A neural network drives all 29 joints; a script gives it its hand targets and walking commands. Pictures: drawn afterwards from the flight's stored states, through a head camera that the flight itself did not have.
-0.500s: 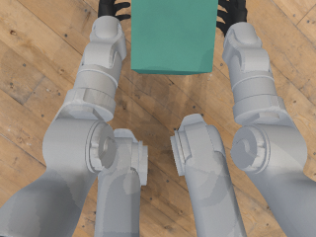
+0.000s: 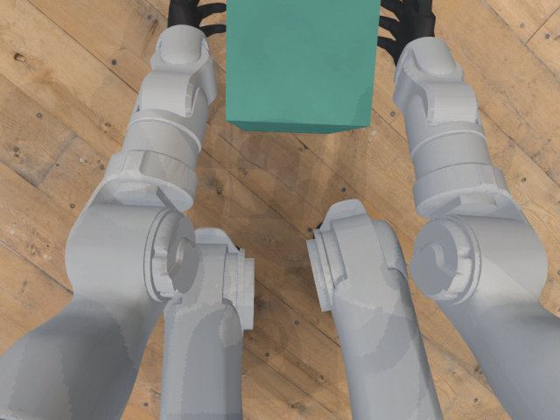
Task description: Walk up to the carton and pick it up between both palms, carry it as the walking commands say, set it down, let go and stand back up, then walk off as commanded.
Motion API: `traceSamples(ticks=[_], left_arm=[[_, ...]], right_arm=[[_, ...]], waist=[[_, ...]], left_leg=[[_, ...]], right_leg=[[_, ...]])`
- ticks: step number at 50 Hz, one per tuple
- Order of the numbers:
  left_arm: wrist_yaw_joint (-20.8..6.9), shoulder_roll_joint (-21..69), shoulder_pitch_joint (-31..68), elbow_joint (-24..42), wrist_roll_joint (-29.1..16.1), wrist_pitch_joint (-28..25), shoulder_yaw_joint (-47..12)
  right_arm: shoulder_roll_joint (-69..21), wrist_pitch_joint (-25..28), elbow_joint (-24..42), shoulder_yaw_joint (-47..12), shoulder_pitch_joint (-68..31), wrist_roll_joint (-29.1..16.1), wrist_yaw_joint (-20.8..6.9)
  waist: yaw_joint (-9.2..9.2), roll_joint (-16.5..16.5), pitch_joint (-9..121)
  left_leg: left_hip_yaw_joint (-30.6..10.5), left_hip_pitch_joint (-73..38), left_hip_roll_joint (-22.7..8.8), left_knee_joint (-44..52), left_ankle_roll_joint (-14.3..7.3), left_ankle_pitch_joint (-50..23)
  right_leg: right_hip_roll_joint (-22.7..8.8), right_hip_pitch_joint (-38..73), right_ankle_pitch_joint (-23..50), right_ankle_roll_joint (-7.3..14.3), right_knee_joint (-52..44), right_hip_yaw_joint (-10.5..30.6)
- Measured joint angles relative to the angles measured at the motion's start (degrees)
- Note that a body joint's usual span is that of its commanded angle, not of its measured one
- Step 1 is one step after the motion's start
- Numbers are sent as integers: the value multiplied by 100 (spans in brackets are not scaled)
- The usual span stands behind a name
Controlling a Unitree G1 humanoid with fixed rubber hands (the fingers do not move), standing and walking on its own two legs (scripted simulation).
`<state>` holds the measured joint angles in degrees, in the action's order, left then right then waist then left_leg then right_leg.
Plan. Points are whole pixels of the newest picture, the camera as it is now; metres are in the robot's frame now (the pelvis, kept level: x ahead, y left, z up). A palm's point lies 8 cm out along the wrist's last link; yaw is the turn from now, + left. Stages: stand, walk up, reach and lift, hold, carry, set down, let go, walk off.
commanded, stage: set down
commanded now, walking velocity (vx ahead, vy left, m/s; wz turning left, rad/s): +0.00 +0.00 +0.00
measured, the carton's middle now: (294, 47) +0.53 -0.08 -0.25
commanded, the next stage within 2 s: let go in 2.00 s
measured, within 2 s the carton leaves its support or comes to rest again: neither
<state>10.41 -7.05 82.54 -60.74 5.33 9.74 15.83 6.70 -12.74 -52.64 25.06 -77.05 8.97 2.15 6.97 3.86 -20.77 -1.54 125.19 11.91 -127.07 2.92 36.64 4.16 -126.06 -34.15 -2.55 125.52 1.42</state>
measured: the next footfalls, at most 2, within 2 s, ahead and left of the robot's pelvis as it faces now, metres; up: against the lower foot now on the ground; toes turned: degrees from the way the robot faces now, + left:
none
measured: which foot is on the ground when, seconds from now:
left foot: down 0.00-1.00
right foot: down 0.00-1.00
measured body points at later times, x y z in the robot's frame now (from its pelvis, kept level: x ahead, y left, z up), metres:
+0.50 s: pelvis -0.01 +0.00 +0.00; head +0.35 -0.04 +0.26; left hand +0.55 +0.04 -0.17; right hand +0.51 -0.21 -0.18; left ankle +0.10 +0.11 -0.34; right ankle +0.11 -0.12 -0.34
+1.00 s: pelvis +0.00 -0.01 +0.02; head +0.35 -0.04 +0.30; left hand +0.57 +0.06 -0.12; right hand +0.52 -0.25 -0.13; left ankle +0.10 +0.11 -0.34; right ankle +0.11 -0.12 -0.34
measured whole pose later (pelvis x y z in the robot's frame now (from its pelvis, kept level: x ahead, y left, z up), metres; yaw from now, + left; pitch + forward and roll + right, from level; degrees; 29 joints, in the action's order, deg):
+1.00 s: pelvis +0.00 -0.01 +0.02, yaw -1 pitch +39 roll +1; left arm 10.1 -14.8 79.4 -55.3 -6.4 8.2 3.7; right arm 15.3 -5.5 -55.4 14.2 -75.6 -6.2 5.7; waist 5.4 2.0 -14.7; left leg -1.0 124.8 7.5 -121.0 2.3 35.1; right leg 3.7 -127.2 -31.0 -0.8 119.4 0.7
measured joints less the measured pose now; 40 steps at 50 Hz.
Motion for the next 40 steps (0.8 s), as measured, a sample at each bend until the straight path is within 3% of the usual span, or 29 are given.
traceSamples(ticks=[16, 24, 30, 35, 40], left_arm=[[-104, -83, 64, -35, 29, -34, -42], [-245, -244, 134, -159, -117, -186, -327], [-161, -529, 55, -141, -585, -338, -792], [-205, -855, 68, -250, -1049, -404, -1122], [-232, -926, 41, -103, -1238, -422, -1302]], right_arm=[[28, 142, -155, 50, -103, 25, -48], [174, 509, -606, -4, -272, -59, -99], [658, 882, -994, -262, -341, -576, 150], [1078, 964, -1222, -695, -373, -1198, 101], [1099, 988, -1134, -920, -337, -1467, 99]], waist=[[13, -38, -85], [11, -101, -182], [-45, -160, -155], [-80, -232, -51], [-85, -261, 71]], left_leg=[[27, 0, -66, -4, -13, -53], [35, -32, -111, 9, -5, -93], [13, -3, -183, 153, 5, -164], [14, 66, -265, 263, -2, -207], [29, 138, -320, 300, -7, -207]], right_leg=[[-42, -2, 55, 21, 4, -21], [-47, 20, 111, 30, -12, -31], [-60, -31, 215, 73, -168, -66], [-90, -133, 294, 141, -274, -102], [-125, -227, 305, 191, -298, -123]])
